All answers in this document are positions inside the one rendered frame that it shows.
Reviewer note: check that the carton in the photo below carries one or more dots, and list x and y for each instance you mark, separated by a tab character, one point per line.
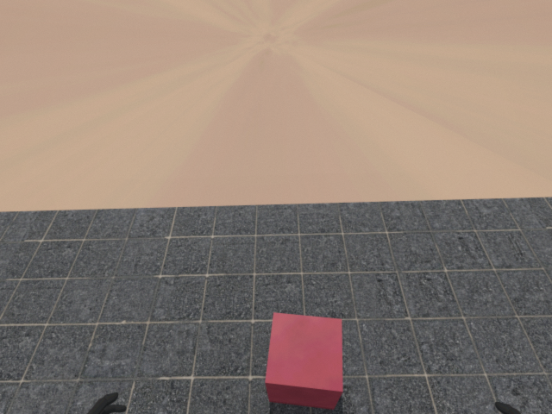
304	365

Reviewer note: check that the robot left hand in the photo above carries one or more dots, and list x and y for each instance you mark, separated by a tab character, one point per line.
103	405

